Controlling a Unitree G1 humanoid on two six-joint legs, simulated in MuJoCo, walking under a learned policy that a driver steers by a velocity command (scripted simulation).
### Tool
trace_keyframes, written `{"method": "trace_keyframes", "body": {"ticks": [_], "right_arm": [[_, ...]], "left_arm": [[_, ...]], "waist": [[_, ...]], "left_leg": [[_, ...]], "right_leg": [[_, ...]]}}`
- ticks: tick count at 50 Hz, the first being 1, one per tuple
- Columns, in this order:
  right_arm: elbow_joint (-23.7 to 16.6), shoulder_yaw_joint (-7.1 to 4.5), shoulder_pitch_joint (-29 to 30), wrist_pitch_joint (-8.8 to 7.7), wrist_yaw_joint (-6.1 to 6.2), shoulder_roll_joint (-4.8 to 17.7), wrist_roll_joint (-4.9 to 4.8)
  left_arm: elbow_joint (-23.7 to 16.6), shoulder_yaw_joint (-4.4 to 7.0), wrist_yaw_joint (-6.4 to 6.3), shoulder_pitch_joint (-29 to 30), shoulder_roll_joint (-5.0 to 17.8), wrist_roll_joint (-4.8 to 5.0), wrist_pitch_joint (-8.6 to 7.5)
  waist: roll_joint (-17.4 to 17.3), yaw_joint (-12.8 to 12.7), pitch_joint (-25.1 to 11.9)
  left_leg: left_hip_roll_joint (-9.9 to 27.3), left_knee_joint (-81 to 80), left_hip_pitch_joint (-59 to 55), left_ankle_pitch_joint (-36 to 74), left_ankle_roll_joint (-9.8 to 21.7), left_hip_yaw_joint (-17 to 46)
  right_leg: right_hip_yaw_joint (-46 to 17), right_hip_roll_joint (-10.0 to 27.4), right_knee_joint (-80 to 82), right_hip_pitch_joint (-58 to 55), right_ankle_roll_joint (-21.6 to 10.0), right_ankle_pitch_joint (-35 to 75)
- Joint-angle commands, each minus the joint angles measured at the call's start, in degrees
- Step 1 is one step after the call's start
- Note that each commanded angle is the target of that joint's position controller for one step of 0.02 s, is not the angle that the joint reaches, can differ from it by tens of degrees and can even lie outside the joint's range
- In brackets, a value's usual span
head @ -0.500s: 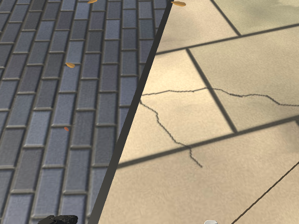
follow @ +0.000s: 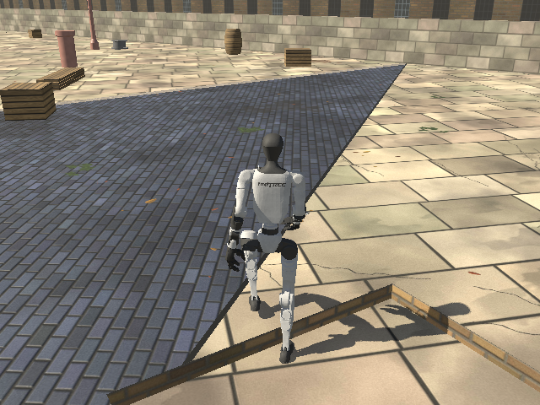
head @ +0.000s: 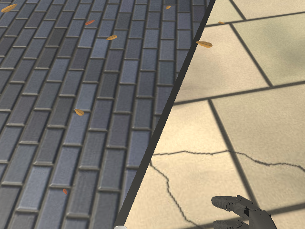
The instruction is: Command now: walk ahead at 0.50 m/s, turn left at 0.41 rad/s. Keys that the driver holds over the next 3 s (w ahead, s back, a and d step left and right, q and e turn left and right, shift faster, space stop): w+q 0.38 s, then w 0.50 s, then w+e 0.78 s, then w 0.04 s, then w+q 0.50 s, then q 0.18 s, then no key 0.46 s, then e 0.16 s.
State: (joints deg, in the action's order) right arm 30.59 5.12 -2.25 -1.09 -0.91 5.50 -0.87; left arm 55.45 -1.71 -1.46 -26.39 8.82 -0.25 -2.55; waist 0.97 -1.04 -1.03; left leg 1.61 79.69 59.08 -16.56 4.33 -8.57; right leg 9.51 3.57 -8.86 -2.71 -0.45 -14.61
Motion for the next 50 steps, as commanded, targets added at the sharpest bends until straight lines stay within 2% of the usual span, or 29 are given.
{"method": "trace_keyframes", "body": {"ticks": [1,2,3,4,5,6,7,8,9,10,12,15,18,20,22,24,25,26,27,28,29,30,31,32,33,36,41,46,50], "right_arm": [[-5.85,-3.05,1.85,-0.68,-1.71,6.86,-0.66],[-4.45,-4.72,-5.32,-0.41,-2.22,11.03,-1.19],[-2.56,-6.64,-12.46,-0.51,-2.85,15.63,-1.03],[-0.84,-9.21,-17.19,-0.86,-2.53,23.39,0.17],[1.44,-9.60,-20.74,-0.02,-0.49,24.17,1.42],[3.50,-7.57,-20.05,-0.99,0.25,17.92,1.96],[6.02,-6.63,-21.27,-1.81,-0.56,14.30,1.07],[7.75,-5.69,-18.55,-2.38,-1.61,11.17,0.67],[8.22,-4.97,-15.53,-2.60,-1.96,8.10,1.04],[8.59,-5.11,-13.52,-2.50,-2.13,7.40,0.81],[8.00,-6.43,-10.75,-2.89,-1.60,10.89,-0.38],[9.45,-7.41,-15.51,-3.79,0.14,13.90,-0.13],[10.72,-7.99,-22.87,-3.10,2.07,14.79,-0.65],[10.95,-8.45,-23.97,-2.51,2.34,16.25,-0.79],[11.42,-8.66,-24.57,-1.94,2.60,16.21,-1.19],[11.57,-8.93,-23.66,-1.50,2.72,16.36,-0.49],[11.21,-9.08,-22.46,-1.37,2.53,16.47,-0.17],[10.47,-8.84,-21.10,-1.55,2.05,15.87,0.55],[8.54,-7.79,-20.03,-1.95,1.63,13.18,2.09],[9.56,-6.40,-31.71,-2.73,1.07,8.16,0.11],[10.68,-7.16,-30.53,-3.18,1.28,13.25,-1.13],[8.72,-8.15,-20.70,-3.53,1.25,16.78,-1.29],[6.97,-7.99,-14.91,-3.94,1.31,16.35,-0.47],[5.74,-8.10,-11.66,-4.26,1.19,15.49,0.46],[5.33,-8.18,-11.97,-4.27,0.90,14.62,0.54],[5.89,-7.68,-13.73,-3.65,0.74,12.16,0.31],[3.46,-6.52,-3.12,-3.95,0.36,9.93,0.88],[0.83,-6.80,6.89,-4.83,-0.81,10.67,-0.12],[0.27,-8.27,5.22,-5.93,-1.45,13.54,0.08]], "left_arm": [[-3.59,3.67,-2.29,-0.94,17.19,-0.84,1.68],[-5.27,4.05,-2.15,2.42,18.01,-1.10,2.37],[-7.78,4.62,-2.34,4.47,18.74,-0.53,2.01],[-12.81,3.67,-1.52,4.16,12.91,-1.09,-0.11],[-13.54,3.51,1.74,8.97,10.93,-2.64,-3.47],[-14.19,4.96,4.34,9.29,11.64,0.01,-5.58],[-16.96,4.13,4.64,15.51,10.08,1.33,-5.92],[-19.24,2.63,4.16,17.99,5.93,1.13,-5.86],[-19.56,2.06,3.59,16.25,4.62,0.70,-5.17],[-20.27,1.42,3.29,13.88,3.60,0.47,-3.92],[-21.74,1.38,2.51,14.00,5.91,-0.54,-2.78],[-23.94,1.97,0.97,21.77,7.64,-2.34,-3.57],[-26.22,1.13,1.07,31.29,4.92,0.06,-3.95],[-26.55,2.10,1.78,34.02,6.94,1.66,-4.11],[-25.63,3.50,2.46,33.01,9.73,1.63,-4.67],[-24.41,4.58,2.86,29.54,11.26,1.02,-5.35],[-23.13,5.33,2.70,25.21,12.14,0.59,-5.71],[-21.87,6.10,2.36,18.69,13.80,0.14,-5.95],[-20.69,6.76,1.87,7.78,16.93,-0.67,-5.85],[-17.35,8.14,2.18,2.38,20.41,-0.92,-5.24],[-17.50,7.21,2.31,2.07,14.70,0.43,-4.99],[-17.99,6.40,1.75,6.11,11.62,0.74,-4.78],[-18.21,5.92,1.61,9.10,11.50,0.27,-4.53],[-17.74,5.64,1.88,10.31,11.01,-0.01,-4.47],[-17.33,5.24,2.08,10.53,10.09,-0.57,-4.55],[-15.56,5.18,2.57,9.35,9.67,0.46,-4.73],[-13.44,5.90,2.01,6.69,13.44,0.76,-3.74],[-10.47,5.73,1.93,-0.04,14.40,1.73,-2.46],[-9.87,6.40,1.01,0.44,16.36,1.58,-0.82]], "waist": [[14.37,5.48,-6.32],[14.97,8.87,-10.70],[12.73,11.94,-15.10],[-7.47,9.73,-19.37],[-19.10,9.67,-22.28],[-12.80,6.62,-14.27],[-5.21,6.18,-3.01],[0.29,1.88,4.86],[0.13,-1.60,5.43],[-1.89,-3.89,5.06],[0.39,-5.31,4.99],[-1.89,-1.53,1.19],[-5.29,4.05,-0.74],[-8.99,5.56,-0.71],[-9.46,5.75,-0.97],[-9.41,4.35,-0.77],[-9.42,2.18,-2.70],[-9.29,-0.98,-7.63],[-3.96,-5.18,-17.05],[17.61,-0.95,-24.09],[13.06,-2.93,-20.46],[5.80,-4.42,-10.55],[-0.06,-3.14,-5.50],[-1.32,-1.80,-1.45],[0.77,0.10,-0.59],[3.41,1.85,-0.11],[2.60,-1.01,2.04],[2.64,-4.79,3.65],[4.11,-1.37,2.27]], "left_leg": [[-5.20,-11.75,-15.74,-13.95,4.49,-5.90],[-7.14,-20.15,-21.47,-14.96,6.56,-2.96],[-7.18,-29.39,-35.61,-8.98,8.55,6.70],[5.51,-44.64,-55.63,-15.07,16.74,41.68],[13.23,-66.65,-64.92,-18.16,22.45,72.94],[16.60,-67.04,-61.12,-18.96,19.49,69.93],[14.77,-63.71,-51.60,-16.33,16.66,60.63],[10.37,-60.02,-41.79,-7.79,13.31,46.20],[5.70,-60.02,-36.47,-3.30,10.20,35.03],[2.71,-59.36,-32.76,-1.02,9.06,29.45],[-0.32,-62.57,-29.19,3.50,9.11,24.19],[-1.60,-65.29,-33.67,19.08,8.31,20.99],[-1.27,-65.10,-42.82,17.43,7.59,21.85],[1.87,-64.94,-49.34,15.23,8.05,25.25],[5.63,-62.29,-55.37,15.82,7.29,28.72],[6.99,-57.60,-59.66,25.40,6.09,29.67],[5.63,-52.26,-60.40,34.45,5.11,28.41],[3.61,-44.22,-56.95,37.91,3.75,26.68],[0.63,-28.96,-46.70,24.37,2.34,24.36],[-8.31,-9.35,-23.42,-10.87,-2.57,18.87],[-5.02,-1.16,-15.92,-13.84,-2.73,20.79],[-2.93,0.70,-13.87,-8.28,-2.73,20.08],[-0.77,-0.69,-15.60,-3.99,-2.57,18.07],[0.68,-3.35,-16.32,-1.65,-2.55,17.03],[2.38,-5.83,-18.24,-0.07,-2.48,16.28],[3.95,-11.89,-18.88,1.00,-3.52,13.59],[4.28,-32.18,-20.54,13.54,-5.01,10.24],[1.53,-45.27,-23.34,19.37,-4.51,9.35],[-0.97,-52.00,-30.84,13.41,-2.34,9.74]], "right_leg": [[0.07,15.48,-12.84,-8.26,-7.89,97.01],[0.06,15.59,-23.33,-12.41,-8.14,100.94],[-1.01,13.72,-35.65,-5.54,-8.15,96.64],[-4.58,2.89,-58.66,21.72,-4.96,55.91],[-16.26,-10.94,-82.70,40.36,-3.14,1.70],[-23.21,-7.81,-94.46,51.36,-3.97,-1.54],[-19.40,-6.48,-98.45,55.85,-5.11,-3.10],[-16.13,-3.98,-95.42,58.00,-5.43,-2.77],[-14.59,-1.60,-92.49,55.12,-5.77,-0.74],[-13.79,-1.21,-93.65,53.08,-5.42,-0.14],[-11.54,0.57,-77.37,48.91,-3.22,2.35],[-7.07,-0.63,-57.32,43.07,-0.21,12.56],[-7.04,-4.25,-33.29,38.64,3.03,16.36],[-8.24,-5.10,-24.43,37.49,3.99,16.68],[-10.76,-4.29,-19.59,35.00,2.73,19.21],[-10.73,-4.56,-16.47,31.73,0.24,15.90],[-9.16,-5.44,-14.03,25.88,-1.64,14.44],[-10.54,-2.80,-15.59,14.47,-4.23,15.61],[-21.12,6.92,-19.55,-3.58,-8.45,16.50],[-48.97,19.77,-15.06,-24.44,-20.40,5.63],[-56.45,20.23,-9.22,-21.41,-19.72,-9.49],[-46.95,17.51,-7.63,-11.96,-16.79,-10.28],[-39.56,15.09,-6.30,-2.75,-15.00,-4.02],[-34.80,12.45,-4.65,3.57,-14.63,2.22],[-30.67,10.22,-3.31,6.87,-13.94,6.42],[-24.33,7.52,-1.50,9.85,-13.98,14.78],[-17.06,5.59,0.17,12.80,-12.32,21.39],[-18.12,7.45,-2.34,7.11,-11.19,19.82],[-21.32,9.10,-9.22,2.85,-9.20,25.89]]}}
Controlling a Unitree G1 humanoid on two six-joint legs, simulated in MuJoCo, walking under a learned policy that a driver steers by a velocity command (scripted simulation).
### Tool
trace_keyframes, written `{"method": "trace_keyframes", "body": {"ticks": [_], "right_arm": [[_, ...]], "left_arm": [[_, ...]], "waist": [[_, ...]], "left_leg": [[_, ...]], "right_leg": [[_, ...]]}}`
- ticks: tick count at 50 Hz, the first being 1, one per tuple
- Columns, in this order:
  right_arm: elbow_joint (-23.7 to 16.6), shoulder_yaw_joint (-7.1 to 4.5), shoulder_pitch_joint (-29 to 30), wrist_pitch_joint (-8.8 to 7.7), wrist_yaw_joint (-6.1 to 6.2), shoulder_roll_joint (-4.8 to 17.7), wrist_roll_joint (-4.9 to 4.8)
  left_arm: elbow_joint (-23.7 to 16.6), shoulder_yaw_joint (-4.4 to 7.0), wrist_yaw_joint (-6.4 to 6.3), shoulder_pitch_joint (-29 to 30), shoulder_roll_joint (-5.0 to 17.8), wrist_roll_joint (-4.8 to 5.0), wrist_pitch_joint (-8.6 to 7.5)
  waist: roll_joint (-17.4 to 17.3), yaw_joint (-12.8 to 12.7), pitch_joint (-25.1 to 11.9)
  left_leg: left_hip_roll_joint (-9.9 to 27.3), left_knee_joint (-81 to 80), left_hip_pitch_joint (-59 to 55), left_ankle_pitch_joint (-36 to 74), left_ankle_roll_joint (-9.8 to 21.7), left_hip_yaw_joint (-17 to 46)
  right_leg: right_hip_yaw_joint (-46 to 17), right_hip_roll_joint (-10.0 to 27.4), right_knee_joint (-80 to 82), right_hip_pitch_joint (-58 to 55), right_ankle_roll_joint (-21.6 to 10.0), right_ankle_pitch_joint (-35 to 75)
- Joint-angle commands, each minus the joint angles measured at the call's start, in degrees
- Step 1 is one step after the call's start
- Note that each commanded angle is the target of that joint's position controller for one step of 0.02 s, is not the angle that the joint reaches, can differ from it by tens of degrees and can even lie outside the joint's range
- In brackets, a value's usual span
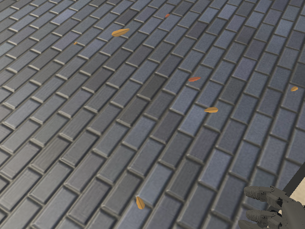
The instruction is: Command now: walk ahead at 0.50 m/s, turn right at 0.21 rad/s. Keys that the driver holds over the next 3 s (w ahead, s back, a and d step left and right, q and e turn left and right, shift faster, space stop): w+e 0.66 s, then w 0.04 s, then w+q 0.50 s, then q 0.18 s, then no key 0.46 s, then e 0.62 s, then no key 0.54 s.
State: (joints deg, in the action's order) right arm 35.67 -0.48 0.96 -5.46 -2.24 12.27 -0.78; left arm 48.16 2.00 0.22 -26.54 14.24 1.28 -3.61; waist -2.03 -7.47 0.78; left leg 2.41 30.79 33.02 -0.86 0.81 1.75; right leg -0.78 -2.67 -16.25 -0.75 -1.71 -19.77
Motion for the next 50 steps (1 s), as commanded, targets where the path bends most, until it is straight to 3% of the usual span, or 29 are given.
{"method": "trace_keyframes", "body": {"ticks": [1,2,3,4,5,6,7,8,9,12,14,19,24,26,27,28,29,30,31,32,33,34,35,37,40,45,50], "right_arm": [[-3.36,-3.71,-3.79,-1.63,0.32,8.46,0.20],[-1.45,-5.00,-12.97,-1.66,1.08,11.37,0.76],[-0.12,-6.22,-24.57,-1.17,2.05,16.28,1.63],[0.73,-6.14,-24.80,-0.65,1.52,16.82,1.96],[0.42,-5.08,-23.48,-0.25,1.67,10.98,1.22],[0.60,-4.31,-20.31,-0.19,1.94,8.52,0.55],[0.77,-3.81,-16.77,-0.26,1.76,7.27,0.80],[1.17,-3.42,-13.96,-0.46,1.37,5.58,1.15],[1.48,-3.72,-12.56,-0.85,1.37,6.15,1.72],[3.32,-4.43,-11.34,-1.97,1.50,6.73,1.62],[4.70,-4.92,-12.29,-1.96,1.96,8.10,1.61],[6.97,-5.80,-14.88,-0.99,2.89,11.41,1.08],[9.07,-6.86,-17.98,0.68,2.83,14.17,-0.43],[9.13,-7.35,-17.17,1.31,2.95,15.83,-1.01],[9.07,-7.51,-16.49,1.72,3.03,16.46,-1.34],[8.93,-7.08,-16.22,2.00,3.13,15.52,-1.50],[7.76,-5.82,-17.25,1.70,3.26,12.48,0.27],[3.91,-3.20,-21.50,0.02,2.48,4.86,2.24],[3.70,-4.12,-14.70,-1.94,1.79,10.27,-0.15],[2.32,-4.57,-10.47,-2.77,1.52,12.12,-1.81],[2.62,-4.23,-10.34,-3.12,2.03,11.19,-0.76],[3.51,-4.50,-11.03,-2.89,2.43,11.38,0.70],[3.91,-4.72,-12.60,-2.16,2.36,11.32,1.04],[5.36,-4.47,-15.03,-0.74,2.08,9.98,1.01],[4.87,-3.75,-10.97,0.47,2.23,8.14,0.89],[3.65,-2.94,-3.93,0.30,1.10,6.76,-0.18],[0.96,-2.71,1.12,0.12,-0.69,6.55,-0.70]], "left_arm": [[-2.78,2.73,-0.77,1.76,11.15,0.05,0.41],[-3.60,2.32,-0.78,2.79,10.13,-0.52,0.18],[-6.10,1.00,-0.93,3.54,5.95,-2.39,-0.25],[-6.25,-0.12,-0.63,-5.47,1.80,-0.26,-1.14],[-5.14,1.42,-0.78,-1.93,7.49,0.96,-1.09],[-6.50,2.16,-0.83,3.54,9.07,1.17,-0.90],[-6.92,2.22,-1.06,5.95,8.17,0.66,-0.59],[-7.11,2.53,-1.16,7.54,7.38,-0.07,0.09],[-7.34,2.50,-0.86,5.18,5.88,0.14,0.80],[-8.08,2.60,-0.78,6.32,4.47,0.12,2.39],[-9.47,2.56,-0.68,9.48,4.17,-0.36,2.58],[-12.21,1.72,1.34,18.64,2.92,-0.30,1.95],[-16.25,1.92,2.69,25.40,4.14,-0.16,2.03],[-16.80,2.79,2.86,23.36,5.66,-0.42,2.37],[-15.91,3.80,2.76,18.61,7.17,-0.46,2.60],[-13.32,5.59,2.29,9.18,10.06,-0.27,2.74],[-11.37,7.63,1.11,-0.10,15.48,0.01,3.19],[-12.51,7.91,1.10,2.73,21.66,0.26,2.17],[-13.76,6.42,1.43,0.96,15.90,-0.11,1.30],[-13.13,5.40,1.53,3.21,12.81,-0.52,0.55],[-13.58,4.80,1.40,6.85,11.03,-0.30,0.27],[-14.12,4.04,1.21,10.76,8.81,-0.47,0.32],[-14.95,3.44,0.95,12.69,7.46,-1.27,0.22],[-14.01,3.14,0.64,13.30,7.04,-1.50,-0.39],[-11.46,3.29,0.06,10.61,8.43,-1.39,-1.14],[-8.42,3.12,-0.32,8.41,9.28,-1.52,-1.59],[-5.15,3.41,-0.42,6.00,9.63,-1.34,-1.02]], "waist": [[7.03,8.49,-2.86],[6.42,12.86,-9.24],[-2.37,16.65,-19.38],[-17.91,12.07,-26.39],[-10.19,13.69,-19.89],[-6.25,13.29,-11.67],[-2.17,11.22,-7.70],[-1.01,9.57,-3.70],[-5.05,7.21,-3.42],[-3.03,5.82,-0.85],[-1.33,6.22,0.11],[-0.19,9.45,1.90],[-0.74,11.27,3.78],[-2.59,9.15,1.40],[-2.91,6.06,-1.66],[-1.52,1.17,-6.48],[5.66,-2.03,-11.74],[19.50,5.29,-17.52],[11.38,0.10,-21.33],[9.16,0.48,-13.14],[4.15,3.17,-9.33],[3.03,5.65,-6.53],[3.96,7.50,-5.77],[4.72,8.77,-5.42],[4.22,7.48,-2.63],[5.29,4.05,0.27],[4.33,1.95,3.69]], "left_leg": [[-2.85,-5.17,-13.90,-2.05,2.55,-1.65],[0.45,-3.18,-28.77,0.15,4.86,0.73],[13.59,-0.47,-46.68,4.13,8.15,13.84],[23.47,-7.20,-58.53,-7.12,16.34,37.04],[21.06,-10.38,-53.35,-14.53,14.57,35.58],[19.13,-11.55,-45.02,-13.63,12.41,26.06],[16.53,-13.71,-36.95,-9.59,11.34,20.39],[13.45,-16.31,-30.46,-7.08,10.01,15.00],[13.57,-18.49,-26.30,-5.68,10.55,11.97],[12.89,-21.97,-21.47,0.48,11.08,4.82],[13.19,-22.13,-22.81,4.75,11.06,1.02],[12.49,-22.26,-26.18,3.87,9.27,-6.54],[15.11,-18.66,-34.80,6.81,7.37,-9.42],[14.94,-11.71,-36.48,23.55,6.04,-11.55],[13.88,-3.95,-36.09,32.62,5.06,-13.16],[11.23,8.42,-31.74,34.49,3.27,-15.26],[8.44,27.01,-16.14,14.84,0.22,-15.47],[-3.49,45.52,8.23,-33.26,-3.03,-7.18],[-2.55,50.40,14.26,-32.04,-1.85,3.53],[-0.16,48.97,17.98,-26.13,-0.40,2.91],[2.42,43.99,14.84,-21.05,0.09,3.07],[4.31,39.18,10.49,-18.10,-0.33,2.72],[5.44,37.39,6.55,-15.79,-0.64,3.00],[5.76,34.14,3.73,-13.95,-2.14,1.60],[5.90,26.54,6.69,-5.80,-3.17,0.59],[3.88,10.15,5.48,9.77,-1.42,-0.56],[1.59,3.00,10.03,6.62,1.08,-0.24]], "right_leg": [[-9.55,13.36,-7.69,2.49,-6.66,38.06],[-7.69,10.45,-18.23,9.26,-4.85,36.85],[-4.21,5.02,-37.49,22.07,-2.48,15.28],[-5.46,-0.06,-52.54,39.80,-0.17,-14.57],[-7.78,3.11,-58.53,45.31,0.62,-11.72],[-6.24,5.15,-58.85,47.11,0.88,-5.97],[-5.28,7.20,-57.44,44.55,1.25,-1.60],[-5.11,8.32,-55.14,42.58,1.11,1.01],[-5.49,9.60,-54.38,39.13,1.56,3.06],[-5.49,10.32,-52.20,38.70,2.61,5.96],[-5.95,10.44,-47.64,41.59,3.03,10.21],[-2.14,9.75,-31.22,40.06,1.73,21.15],[1.77,8.40,-23.16,40.44,-1.36,14.01],[5.23,5.11,-21.78,34.31,-3.59,7.91],[7.29,2.32,-20.01,27.26,-5.07,6.77],[8.31,-1.07,-16.16,13.70,-7.15,10.29],[-4.74,6.17,-15.14,-4.37,-10.85,12.40],[-39.05,19.96,-6.98,-20.16,-22.25,1.28],[-45.65,21.70,0.13,-21.19,-21.97,-4.07],[-37.22,20.31,0.13,-15.56,-19.09,0.65],[-30.47,17.88,-0.50,-7.19,-16.86,6.76],[-24.37,15.84,-0.17,0.37,-15.25,13.71],[-21.47,14.63,1.31,5.12,-14.90,18.17],[-16.60,14.03,2.81,9.00,-15.23,26.90],[-9.97,12.73,4.80,9.87,-13.40,32.10],[-3.27,11.70,7.47,7.26,-9.32,26.04],[-0.81,15.53,5.81,-2.91,-8.66,28.40]]}}
Over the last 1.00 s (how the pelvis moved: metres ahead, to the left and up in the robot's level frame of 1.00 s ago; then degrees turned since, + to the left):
0.57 0.10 0.10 20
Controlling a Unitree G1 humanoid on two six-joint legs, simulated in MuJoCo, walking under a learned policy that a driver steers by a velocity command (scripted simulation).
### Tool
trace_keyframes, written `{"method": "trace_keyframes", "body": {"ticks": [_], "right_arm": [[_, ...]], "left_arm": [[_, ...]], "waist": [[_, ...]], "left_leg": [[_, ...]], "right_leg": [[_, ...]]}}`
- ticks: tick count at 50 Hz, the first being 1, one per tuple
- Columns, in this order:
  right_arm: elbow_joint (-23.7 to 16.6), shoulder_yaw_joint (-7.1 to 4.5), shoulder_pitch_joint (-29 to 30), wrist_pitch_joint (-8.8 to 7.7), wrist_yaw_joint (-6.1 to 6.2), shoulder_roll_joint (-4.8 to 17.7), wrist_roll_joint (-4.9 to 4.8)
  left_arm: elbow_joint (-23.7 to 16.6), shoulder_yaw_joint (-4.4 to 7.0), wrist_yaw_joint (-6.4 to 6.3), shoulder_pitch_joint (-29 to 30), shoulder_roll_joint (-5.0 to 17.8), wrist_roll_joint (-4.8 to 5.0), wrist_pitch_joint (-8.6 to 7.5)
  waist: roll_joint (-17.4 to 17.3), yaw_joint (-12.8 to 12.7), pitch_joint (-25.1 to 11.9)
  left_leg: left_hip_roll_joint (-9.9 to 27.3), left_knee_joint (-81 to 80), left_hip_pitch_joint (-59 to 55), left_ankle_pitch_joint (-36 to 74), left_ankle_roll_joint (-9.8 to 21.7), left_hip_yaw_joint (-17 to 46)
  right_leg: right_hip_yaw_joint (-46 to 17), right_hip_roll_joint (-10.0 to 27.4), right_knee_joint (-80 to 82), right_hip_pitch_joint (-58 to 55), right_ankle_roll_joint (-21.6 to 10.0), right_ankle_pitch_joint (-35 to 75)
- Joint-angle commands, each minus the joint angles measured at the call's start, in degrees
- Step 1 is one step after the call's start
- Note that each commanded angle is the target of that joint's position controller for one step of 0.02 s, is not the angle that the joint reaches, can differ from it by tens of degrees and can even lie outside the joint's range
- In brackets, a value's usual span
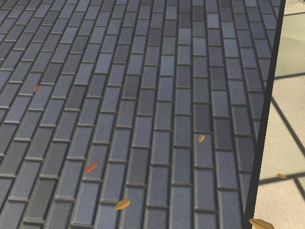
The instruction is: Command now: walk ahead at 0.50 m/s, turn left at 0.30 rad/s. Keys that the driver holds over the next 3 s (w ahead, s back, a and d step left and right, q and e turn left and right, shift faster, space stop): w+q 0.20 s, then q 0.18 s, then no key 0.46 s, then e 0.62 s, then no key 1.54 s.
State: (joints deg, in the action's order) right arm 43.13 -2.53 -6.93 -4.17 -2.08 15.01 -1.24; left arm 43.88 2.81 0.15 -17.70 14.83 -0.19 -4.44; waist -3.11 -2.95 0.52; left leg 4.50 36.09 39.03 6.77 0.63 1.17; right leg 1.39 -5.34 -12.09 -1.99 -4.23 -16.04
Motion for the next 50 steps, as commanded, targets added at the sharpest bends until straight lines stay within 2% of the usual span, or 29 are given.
{"method": "trace_keyframes", "body": {"ticks": [1,4,5,6,7,8,9,10,11,12,13,15,19,21,24,27,28,29,30,31,33,35,38,41,42,43,44,46,50], "right_arm": [[-7.07,-0.63,9.39,-1.26,-1.31,3.73,-0.14],[-7.55,-1.34,5.85,-1.14,-2.00,5.13,0.36],[-6.87,-2.23,1.44,-0.89,-1.87,6.83,0.50],[-5.14,-3.55,-6.73,-0.79,-1.44,9.24,0.50],[-3.85,-4.84,-15.97,-0.46,-0.56,13.38,0.67],[-4.68,-5.60,-16.63,-0.66,-0.19,17.02,0.01],[-4.11,-4.32,-17.94,-0.38,-0.02,12.28,-0.25],[-4.73,-3.79,-15.90,-0.15,0.45,10.18,0.22],[-5.66,-3.51,-11.56,-0.10,0.56,9.69,0.58],[-6.60,-3.06,-8.00,-0.07,0.75,8.31,0.63],[-7.55,-2.76,-6.44,0.15,1.08,8.20,1.25],[-7.45,-3.07,-4.87,0.41,1.60,8.86,1.25],[-6.64,-4.11,-5.10,2.17,3.02,11.64,0.14],[-5.77,-3.78,-6.41,3.25,3.63,10.58,-0.20],[-4.87,-3.14,-7.88,4.11,3.90,9.02,0.26],[-5.21,-2.41,-5.78,3.99,3.93,7.44,0.69],[-5.54,-1.73,-7.10,3.48,3.77,5.25,1.43],[-5.02,-1.00,-13.69,2.67,3.55,3.14,2.21],[-4.31,-0.75,-16.67,2.81,3.49,4.24,1.45],[-3.82,-1.65,-15.23,3.62,3.49,8.16,1.34],[-3.84,-2.40,-9.71,6.08,3.99,8.70,0.97],[-3.52,-2.02,-9.10,7.43,4.14,6.50,0.98],[-2.09,-1.09,-9.37,6.88,4.02,3.23,1.32],[-0.40,-1.26,-10.51,6.38,3.70,3.22,1.50],[-0.66,-1.29,-9.64,6.28,3.63,3.92,2.21],[-1.44,-1.40,-8.63,6.18,3.75,5.42,3.05],[-0.76,-2.31,-8.02,6.15,3.85,8.38,2.70],[-0.66,-2.25,-7.62,5.25,4.00,6.45,2.56],[-1.10,-3.54,-8.89,4.10,5.20,8.85,1.95]], "left_arm": [[-0.49,2.69,-0.51,-2.94,9.17,0.21,0.15],[-0.79,3.14,-1.42,-1.08,10.89,0.34,1.19],[-1.05,3.26,-1.85,-0.51,11.63,0.32,1.67],[-1.43,3.13,-2.21,0.75,11.80,0.45,2.05],[-2.68,2.37,-2.59,0.44,10.49,-0.32,1.56],[-4.51,-0.07,-1.39,-5.21,3.06,-1.20,-0.04],[-4.38,0.65,-0.12,-2.96,8.11,0.02,-2.35],[-6.58,0.91,0.51,2.85,9.46,2.30,-3.42],[-7.84,0.55,0.36,6.11,8.66,1.69,-3.94],[-8.10,1.11,-0.22,7.83,9.26,-0.19,-3.66],[-8.43,1.30,-0.44,6.89,9.06,-0.90,-2.93],[-8.13,0.92,-0.85,3.58,7.59,-0.92,-1.51],[-7.89,-0.06,-1.57,6.40,4.97,-0.98,-0.07],[-7.89,-0.12,-1.21,8.95,5.00,-0.45,0.19],[-8.63,0.25,-0.54,12.11,5.81,-0.27,0.13],[-8.27,1.18,-0.23,9.72,6.65,-1.21,-0.89],[-8.63,1.50,-0.55,8.92,8.48,-2.15,-1.40],[-9.56,1.58,-0.98,8.60,10.88,-3.48,-1.21],[-7.61,1.19,-0.99,5.22,7.45,-3.28,-0.40],[-7.49,0.36,-0.65,4.93,4.82,-1.53,0.07],[-7.61,0.28,-0.29,7.91,5.50,-0.91,1.23],[-7.90,0.30,-0.21,12.78,6.21,-1.13,2.20],[-6.75,0.43,-0.41,12.19,5.61,-1.12,3.16],[-5.65,0.19,-0.68,11.26,5.00,-0.21,3.54],[-4.86,-0.04,-0.67,9.62,4.37,-0.11,3.39],[-4.27,-0.40,-0.39,8.75,3.54,-0.52,3.05],[-4.70,-0.05,-0.02,8.02,4.14,-0.71,2.78],[-5.82,0.56,-0.20,12.70,5.54,-0.27,2.80],[-6.66,1.53,-0.49,10.99,5.38,0.41,3.69]], "waist": [[5.42,-2.45,3.96],[7.95,0.37,-0.15],[8.99,2.87,-3.30],[7.91,7.52,-7.55],[2.66,11.26,-13.87],[-13.52,6.77,-20.90],[-6.58,9.75,-24.69],[-3.83,10.20,-16.75],[2.80,7.65,-9.13],[5.41,5.65,-5.90],[4.98,3.62,-3.83],[1.99,1.22,-3.15],[-0.29,2.05,-6.99],[-2.08,3.58,-8.76],[-3.38,5.07,-8.26],[-3.60,2.34,-6.97],[-0.58,2.71,-8.50],[9.18,5.96,-12.03],[18.59,5.05,-16.22],[13.67,3.91,-15.14],[8.33,3.28,-10.14],[9.50,4.98,-5.73],[12.65,4.04,-6.06],[11.86,4.73,-6.58],[10.64,4.37,-6.03],[7.98,3.76,-4.73],[1.48,1.57,-1.96],[-0.69,3.48,0.74],[-5.32,3.73,0.49]], "left_leg": [[-1.04,-3.00,4.60,-3.36,1.94,-0.13],[-5.21,-3.22,-2.95,-12.17,4.67,-4.82],[-7.44,-3.02,-9.04,-14.63,5.90,-6.44],[-9.26,-6.23,-20.92,-11.56,7.82,-6.69],[-1.06,-6.33,-39.41,-7.25,11.80,5.95],[14.53,-11.23,-60.76,-12.26,25.44,39.66],[14.27,-16.32,-64.32,-19.64,24.44,44.97],[12.14,-16.70,-58.74,-20.47,20.90,35.84],[9.97,-17.50,-48.12,-10.28,18.80,29.32],[8.09,-17.57,-40.36,1.84,17.47,24.30],[6.91,-18.57,-33.76,11.20,17.68,21.18],[5.40,-18.49,-27.17,21.99,17.98,17.04],[-0.56,-15.97,-20.53,22.64,12.99,10.25],[-1.00,-14.60,-21.97,16.57,10.90,10.23],[0.94,-11.54,-25.33,8.42,9.83,14.28],[0.44,-5.02,-26.95,1.98,7.42,17.49],[-2.92,0.11,-25.04,-3.88,5.04,15.95],[-8.40,9.16,-17.31,-24.57,1.96,11.86],[-9.40,17.64,-12.57,-44.46,-1.31,8.97],[-7.08,22.56,-11.38,-46.59,-3.20,9.26],[-5.35,26.65,-9.41,-41.99,-5.03,7.71],[-3.62,19.67,-14.26,-37.66,-5.42,5.67],[-4.38,6.79,-21.89,-32.58,-5.20,1.69],[-5.00,-7.58,-28.62,-20.06,-3.13,-0.13],[-4.23,-9.56,-30.59,-17.57,-2.01,0.84],[-0.65,-10.31,-32.24,-16.43,-0.34,4.53],[0.10,-9.17,-27.42,-23.89,1.82,4.95],[-0.22,-12.16,-21.34,-31.85,2.22,5.04],[5.64,-12.96,-24.19,-19.23,4.58,8.83]], "right_leg": [[-2.55,18.91,0.24,-3.80,-5.81,27.75],[0.12,18.82,-8.64,-6.54,-3.80,53.26],[1.09,18.12,-15.29,-6.44,-2.98,62.87],[3.03,16.20,-26.52,-2.28,-1.35,64.67],[3.99,13.95,-43.76,11.54,0.83,47.29],[1.06,-0.55,-68.60,37.71,6.23,-6.87],[-10.06,1.62,-73.12,45.06,4.99,-13.53],[-9.96,4.92,-71.48,48.50,4.24,-10.26],[-8.60,7.04,-65.53,47.47,4.09,-7.32],[-7.68,8.71,-60.34,44.23,4.76,-6.34],[-6.98,9.14,-59.16,40.27,5.58,-6.19],[-6.10,9.39,-52.23,37.04,7.86,-7.07],[-3.04,4.95,-34.87,28.63,9.76,6.89],[-3.34,3.92,-28.82,26.51,9.69,14.15],[-5.04,4.12,-23.17,25.97,8.39,15.60],[-4.95,5.01,-13.22,20.37,4.76,20.17],[-8.87,10.18,-12.10,14.04,2.40,34.16],[-18.99,20.50,-15.07,3.17,-4.75,56.14],[-30.28,28.48,-13.35,-0.32,-13.05,56.03],[-32.43,27.65,-12.01,1.50,-13.62,44.10],[-27.38,22.96,-9.44,7.33,-9.74,24.17],[-20.77,18.57,-6.20,16.71,-6.64,14.38],[-14.48,14.32,-6.12,18.58,-5.85,11.85],[-13.77,13.70,-7.59,18.92,-4.80,3.95],[-13.48,12.85,-7.60,20.58,-2.52,-0.83],[-12.92,11.57,-8.69,23.90,0.01,-5.69],[-9.04,7.86,-9.11,24.56,1.92,-7.50],[-6.55,5.45,-14.48,22.34,3.05,-2.46],[-4.24,3.14,-24.11,26.77,2.12,6.87]]}}
Over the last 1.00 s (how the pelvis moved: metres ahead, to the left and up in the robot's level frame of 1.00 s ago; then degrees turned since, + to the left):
0.50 -0.14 0.00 -21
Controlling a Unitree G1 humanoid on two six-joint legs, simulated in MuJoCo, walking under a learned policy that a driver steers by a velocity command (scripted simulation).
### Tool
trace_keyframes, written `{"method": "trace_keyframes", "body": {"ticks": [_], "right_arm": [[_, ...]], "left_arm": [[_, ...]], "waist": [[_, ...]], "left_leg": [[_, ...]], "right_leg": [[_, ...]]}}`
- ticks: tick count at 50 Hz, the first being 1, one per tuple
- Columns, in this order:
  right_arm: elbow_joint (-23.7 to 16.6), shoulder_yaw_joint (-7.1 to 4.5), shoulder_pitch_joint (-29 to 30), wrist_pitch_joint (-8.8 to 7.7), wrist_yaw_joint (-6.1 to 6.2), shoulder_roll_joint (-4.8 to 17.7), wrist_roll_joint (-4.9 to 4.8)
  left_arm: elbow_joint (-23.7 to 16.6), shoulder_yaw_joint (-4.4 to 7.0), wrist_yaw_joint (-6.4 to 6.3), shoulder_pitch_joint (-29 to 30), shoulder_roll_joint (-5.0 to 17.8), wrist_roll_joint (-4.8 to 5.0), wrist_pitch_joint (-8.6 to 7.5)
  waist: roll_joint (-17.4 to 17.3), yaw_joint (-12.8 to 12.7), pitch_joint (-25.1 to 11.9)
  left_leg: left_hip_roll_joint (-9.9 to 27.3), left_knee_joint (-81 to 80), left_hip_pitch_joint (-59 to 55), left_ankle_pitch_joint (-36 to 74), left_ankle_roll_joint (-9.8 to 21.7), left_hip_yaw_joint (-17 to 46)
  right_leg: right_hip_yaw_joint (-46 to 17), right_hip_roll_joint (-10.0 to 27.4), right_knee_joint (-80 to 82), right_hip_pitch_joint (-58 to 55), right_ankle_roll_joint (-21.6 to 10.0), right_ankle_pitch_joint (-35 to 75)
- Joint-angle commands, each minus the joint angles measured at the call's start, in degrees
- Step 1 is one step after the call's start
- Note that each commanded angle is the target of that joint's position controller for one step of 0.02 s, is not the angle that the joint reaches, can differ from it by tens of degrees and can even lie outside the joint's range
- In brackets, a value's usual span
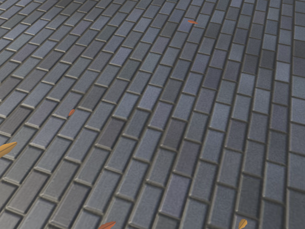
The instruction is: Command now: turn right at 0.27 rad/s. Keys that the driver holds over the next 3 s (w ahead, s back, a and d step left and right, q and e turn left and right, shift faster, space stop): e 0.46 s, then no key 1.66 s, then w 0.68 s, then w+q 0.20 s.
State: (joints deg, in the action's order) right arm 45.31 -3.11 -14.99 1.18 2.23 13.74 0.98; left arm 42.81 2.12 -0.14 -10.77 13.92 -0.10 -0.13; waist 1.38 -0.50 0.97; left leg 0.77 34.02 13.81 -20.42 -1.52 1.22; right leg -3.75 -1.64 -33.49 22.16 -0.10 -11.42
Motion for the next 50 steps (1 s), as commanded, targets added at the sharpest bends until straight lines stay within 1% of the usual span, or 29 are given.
{"method": "trace_keyframes", "body": {"ticks": [1,4,6,7,8,9,10,12,13,15,18,22,25,26,27,28,29,31,33,35,37,39,41,42,43,44,45,46,50], "right_arm": [[-3.63,-3.17,-0.43,-1.24,1.23,10.43,-0.40],[-5.12,-3.29,2.07,-1.28,2.16,10.05,-1.03],[-5.37,-3.67,1.54,-1.22,2.35,10.46,-1.27],[-5.99,-3.78,0.11,-1.12,2.34,9.95,-0.68],[-7.18,-3.48,2.62,-1.02,2.29,8.65,-0.28],[-9.09,-2.68,6.23,-0.85,2.14,6.59,-0.33],[-8.74,-2.48,4.38,-0.84,1.72,6.00,-0.81],[-7.47,-2.80,3.34,-0.74,1.50,7.29,-1.06],[-7.39,-3.06,3.76,-0.86,1.75,7.88,-0.76],[-7.45,-2.65,4.04,-1.15,1.46,6.50,-0.89],[-7.51,-1.93,4.85,-1.62,0.65,5.15,-1.40],[-7.55,-2.36,4.15,-2.32,-0.72,6.84,-1.81],[-6.02,-3.11,0.10,-2.79,-1.35,7.80,-1.18],[-6.92,-3.72,-0.33,-2.64,-1.17,11.21,0.20],[-7.40,-4.62,1.45,-2.47,-1.43,15.85,2.43],[-9.32,-3.94,4.97,-2.95,-1.31,12.84,2.70],[-10.00,-3.01,8.75,-3.09,-0.96,10.08,1.61],[-10.27,-1.67,11.21,-3.11,-0.70,6.89,-0.52],[-9.61,-0.63,9.82,-2.91,-0.60,5.14,-0.38],[-8.70,-0.42,7.60,-2.66,-0.52,5.02,-0.07],[-8.00,-0.89,5.93,-2.20,-0.52,7.05,-0.27],[-7.14,-1.43,3.28,-1.62,-0.66,9.33,-0.60],[-6.36,-1.03,2.87,-1.47,-0.81,8.81,-1.65],[-5.49,-0.77,0.82,-2.05,-0.99,8.24,-1.76],[-5.69,-0.27,0.36,-3.08,-1.42,7.22,-0.76],[-6.18,-0.04,-1.21,-4.13,-1.96,5.86,-0.03],[-6.04,0.21,2.22,-4.35,-2.00,5.99,0.67],[-5.88,-0.03,4.22,-4.22,-2.03,6.60,0.35],[-5.00,0.02,4.14,-2.75,-1.32,5.31,-0.11]], "left_arm": [[-5.77,2.44,0.03,3.29,6.15,0.35,-0.37],[-6.67,2.93,0.92,2.19,5.64,0.37,0.35],[-6.99,3.42,1.32,1.18,6.47,0.51,0.55],[-7.23,4.43,1.16,0.96,9.62,0.40,0.66],[-7.16,5.11,0.95,-2.43,11.80,0.26,0.63],[-6.51,5.00,1.10,-8.19,12.93,-0.75,0.02],[-7.18,4.44,1.06,-7.09,12.68,-1.00,-1.03],[-8.96,4.24,0.22,-0.68,11.86,0.30,-1.39],[-9.26,4.01,-0.40,1.15,11.20,0.81,-0.81],[-9.46,4.05,-1.05,1.87,10.92,0.55,0.55],[-9.82,4.58,-1.95,1.54,11.20,0.59,1.45],[-10.55,5.21,-1.96,2.49,11.96,0.92,2.47],[-10.48,4.80,-2.20,2.72,10.34,1.92,3.06],[-10.09,4.00,-2.09,0.21,7.57,1.24,2.97],[-12.14,4.52,-2.09,1.47,8.25,1.44,1.98],[-10.94,5.69,-2.12,1.22,12.21,0.20,1.25],[-9.12,6.22,-1.95,-0.37,13.25,0.56,1.43],[-6.37,5.46,-2.24,-3.38,10.23,0.24,2.53],[-6.45,4.46,-2.04,-2.58,7.74,0.49,2.62],[-7.30,3.42,-1.94,0.17,5.89,0.66,2.35],[-8.00,2.34,-1.53,2.32,4.17,0.38,2.11],[-7.77,2.55,-1.27,2.30,5.41,0.83,1.86],[-5.64,2.69,-1.15,-1.23,5.73,0.77,1.56],[-5.32,2.74,-1.28,-1.94,6.88,0.13,1.46],[-5.57,3.06,-1.74,-3.27,9.55,-0.36,1.46],[-4.13,3.87,-1.73,-2.63,12.61,-0.45,1.62],[-4.50,3.05,-1.24,-1.35,8.00,-0.30,1.54],[-4.60,2.20,-0.97,-0.93,5.56,-0.83,1.41],[-3.59,1.75,-1.09,-0.96,5.41,-0.69,0.38]], "waist": [[-10.67,1.09,-0.40],[-11.44,0.62,-1.16],[-7.10,0.61,-1.52],[1.36,1.98,-2.08],[9.91,-0.01,-3.95],[15.04,-3.52,-7.66],[9.83,-2.39,-10.52],[2.00,0.03,-8.10],[1.86,0.64,-7.78],[4.60,0.96,-7.26],[6.19,0.25,-8.04],[9.12,0.09,-6.90],[6.83,2.09,-6.50],[-2.61,0.94,-6.83],[-18.11,-0.07,-3.32],[-13.47,0.01,-2.52],[-9.74,-1.77,-1.56],[-8.02,-2.21,-0.69],[-7.94,-1.53,-0.78],[-9.76,0.14,-1.65],[-11.99,1.85,-2.57],[-12.76,2.99,-2.60],[-10.98,0.91,-2.04],[-9.50,0.83,-2.45],[-4.96,1.31,-5.10],[4.86,4.48,-6.41],[4.90,1.90,-6.78],[2.85,1.00,-5.04],[2.85,1.32,-0.76]], "left_leg": [[11.73,-10.45,0.00,12.53,8.15,9.87],[16.20,-7.64,-0.70,22.28,10.57,11.22],[13.26,-2.93,1.38,20.36,7.72,6.89],[7.25,3.10,4.03,15.40,3.91,0.09],[-1.08,15.50,11.52,4.19,-1.19,-5.47],[-5.18,27.92,21.10,-17.94,-2.12,0.19],[-3.53,36.39,22.79,-18.83,-1.72,5.87],[-1.54,37.11,23.34,-11.51,-1.52,6.44],[-0.71,33.30,21.46,-8.38,-1.72,6.12],[-2.05,25.55,17.19,-5.21,-2.45,3.88],[-3.39,14.51,12.44,-3.82,-2.79,3.85],[-4.40,3.56,6.46,-0.70,-1.89,3.80],[-1.65,-11.08,-4.32,9.22,1.19,2.86],[9.74,-15.84,-8.80,7.34,5.23,14.13],[19.95,-20.43,-3.28,10.31,14.72,29.85],[21.54,-20.89,0.63,7.78,17.83,31.26],[17.85,-19.95,2.56,6.85,15.52,24.94],[12.43,-18.32,1.38,8.56,12.33,17.29],[9.84,-17.73,0.91,13.11,12.31,12.41],[8.87,-16.66,-3.35,14.19,12.45,10.77],[8.82,-15.52,-4.28,15.48,12.58,10.22],[9.89,-13.95,-4.72,17.42,13.32,11.84],[9.41,-11.81,-3.44,21.80,11.87,11.73],[8.97,-11.24,-1.51,24.03,9.65,11.50],[7.41,-8.94,1.36,23.05,6.54,9.26],[2.49,-9.03,1.89,16.86,3.55,3.46],[1.10,-8.01,-1.46,12.63,1.15,1.43],[0.85,-7.36,-1.48,11.41,0.76,1.20],[0.99,-6.95,-1.69,12.80,0.89,1.38]], "right_leg": [[1.62,-0.46,-5.07,3.72,-2.03,1.29],[2.83,1.03,-9.79,4.55,-3.05,-6.07],[1.38,1.72,-4.24,-0.13,-4.85,3.82],[-5.65,4.24,0.48,-2.51,-7.10,14.43],[-19.76,9.90,7.81,-9.19,-12.85,20.30],[-33.35,16.84,13.42,-18.33,-19.02,21.98],[-33.89,18.35,13.18,-20.38,-19.23,20.22],[-26.44,15.57,11.92,-15.65,-15.21,18.16],[-23.64,13.47,12.46,-13.47,-13.43,15.23],[-20.26,9.62,13.42,-10.47,-11.80,12.61],[-20.85,8.58,13.93,-10.29,-11.47,7.71],[-25.62,8.67,15.21,-7.79,-11.19,1.75],[-23.10,4.91,11.34,-2.19,-6.71,-5.58],[-16.83,-0.26,0.12,4.07,-3.20,-15.63],[-6.80,-8.71,-12.77,12.41,-0.47,-24.09],[-9.42,-4.76,-25.00,11.76,1.29,-22.48],[-9.60,-4.66,-29.82,10.79,1.76,-18.27],[-8.61,-4.50,-35.09,10.66,3.76,-12.43],[-6.59,-3.64,-33.08,8.41,5.05,-10.16],[-4.16,-0.95,-22.50,6.89,6.00,-9.54],[-0.21,1.55,-11.33,1.11,6.23,-12.16],[2.27,0.87,-3.25,-2.81,5.85,-13.94],[3.04,0.44,11.85,-9.51,3.96,-1.38],[0.34,1.83,15.27,-14.21,2.47,4.82],[-4.25,6.49,13.00,-20.15,0.72,16.21],[-5.16,7.63,7.47,-19.00,-2.58,17.66],[-4.99,6.79,8.13,-15.10,-3.98,10.01],[-4.94,6.14,9.22,-12.89,-3.28,5.71],[-4.37,4.97,9.74,-8.26,-1.48,3.09]]}}
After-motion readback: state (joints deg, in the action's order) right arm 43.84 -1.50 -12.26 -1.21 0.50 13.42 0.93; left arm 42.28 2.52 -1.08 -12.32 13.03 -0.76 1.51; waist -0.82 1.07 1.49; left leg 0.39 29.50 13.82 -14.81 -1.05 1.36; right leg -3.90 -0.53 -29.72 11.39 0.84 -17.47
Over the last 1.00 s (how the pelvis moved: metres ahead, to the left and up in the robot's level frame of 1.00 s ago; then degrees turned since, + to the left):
0.34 0.05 -0.01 17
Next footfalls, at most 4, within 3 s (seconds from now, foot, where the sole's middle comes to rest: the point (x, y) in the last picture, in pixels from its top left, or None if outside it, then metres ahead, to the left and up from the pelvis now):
0.52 left None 0.09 0.12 -0.76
0.84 right None -0.03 -0.11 -0.76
2.80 right None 0.35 -0.24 -0.76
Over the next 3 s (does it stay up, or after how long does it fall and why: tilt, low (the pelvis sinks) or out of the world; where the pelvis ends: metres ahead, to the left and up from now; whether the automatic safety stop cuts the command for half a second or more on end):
stays up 0.31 -0.14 0.01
